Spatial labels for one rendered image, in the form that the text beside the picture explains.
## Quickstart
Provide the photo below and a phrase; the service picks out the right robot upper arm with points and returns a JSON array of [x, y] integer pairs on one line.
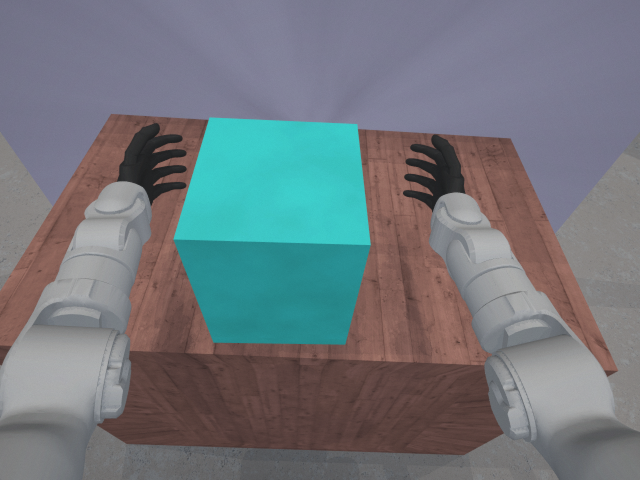
[[550, 392]]

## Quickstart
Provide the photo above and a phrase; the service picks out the carton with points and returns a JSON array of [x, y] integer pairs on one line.
[[274, 233]]

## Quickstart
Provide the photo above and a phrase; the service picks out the left robot upper arm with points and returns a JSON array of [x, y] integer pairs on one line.
[[63, 381]]

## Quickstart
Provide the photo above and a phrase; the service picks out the robot left forearm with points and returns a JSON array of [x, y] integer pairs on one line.
[[95, 278]]

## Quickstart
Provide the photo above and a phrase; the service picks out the pedestal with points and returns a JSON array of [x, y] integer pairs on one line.
[[411, 376]]

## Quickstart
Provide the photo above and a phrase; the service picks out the robot left hand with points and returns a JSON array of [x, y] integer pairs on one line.
[[139, 160]]

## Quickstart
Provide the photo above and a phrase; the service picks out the robot right forearm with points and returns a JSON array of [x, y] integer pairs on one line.
[[506, 308]]

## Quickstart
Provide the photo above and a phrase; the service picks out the robot right hand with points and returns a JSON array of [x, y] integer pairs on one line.
[[447, 172]]

